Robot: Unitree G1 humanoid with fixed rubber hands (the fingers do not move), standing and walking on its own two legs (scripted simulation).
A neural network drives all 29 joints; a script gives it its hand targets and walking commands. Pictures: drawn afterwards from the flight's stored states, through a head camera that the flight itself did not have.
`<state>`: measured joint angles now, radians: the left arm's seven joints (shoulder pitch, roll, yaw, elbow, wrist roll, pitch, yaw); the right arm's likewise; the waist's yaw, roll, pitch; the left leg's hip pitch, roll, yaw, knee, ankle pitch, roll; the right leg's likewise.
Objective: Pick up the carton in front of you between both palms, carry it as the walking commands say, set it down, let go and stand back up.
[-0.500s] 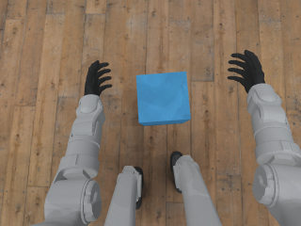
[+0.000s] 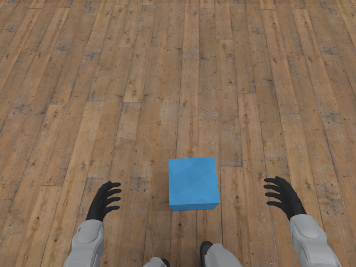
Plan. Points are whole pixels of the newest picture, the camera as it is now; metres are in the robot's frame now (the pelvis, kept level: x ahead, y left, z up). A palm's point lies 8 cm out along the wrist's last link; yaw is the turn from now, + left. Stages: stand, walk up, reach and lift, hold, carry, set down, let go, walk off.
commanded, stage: let go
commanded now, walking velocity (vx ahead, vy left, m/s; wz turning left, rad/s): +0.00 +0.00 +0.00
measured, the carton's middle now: (192, 185) +0.42 -0.04 -0.62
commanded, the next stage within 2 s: stand in 0.64 s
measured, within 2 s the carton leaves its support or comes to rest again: neither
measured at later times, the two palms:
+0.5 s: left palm (51, 255) +0.18 +0.27 -0.03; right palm (292, 247) +0.17 -0.20 -0.04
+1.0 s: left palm out of the picture +0.14 +0.28 -0.10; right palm (310, 265) +0.14 -0.24 -0.07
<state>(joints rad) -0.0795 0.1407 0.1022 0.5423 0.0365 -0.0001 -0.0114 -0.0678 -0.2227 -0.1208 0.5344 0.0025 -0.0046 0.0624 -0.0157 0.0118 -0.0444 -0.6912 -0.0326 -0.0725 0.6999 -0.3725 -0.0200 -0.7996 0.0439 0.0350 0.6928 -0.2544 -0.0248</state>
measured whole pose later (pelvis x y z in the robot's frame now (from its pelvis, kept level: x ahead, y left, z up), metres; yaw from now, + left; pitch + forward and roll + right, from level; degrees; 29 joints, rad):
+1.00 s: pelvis +0.06 +0.03 +0.02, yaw -2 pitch +3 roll -1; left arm 0.32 0.25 0.02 0.81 0.02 -0.05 0.01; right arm 0.34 -0.26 -0.01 0.67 -0.02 -0.04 -0.03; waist -0.01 0.00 -0.09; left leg -0.18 -0.02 -0.05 0.56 -0.44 0.02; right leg -0.30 0.05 0.07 0.58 -0.33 0.00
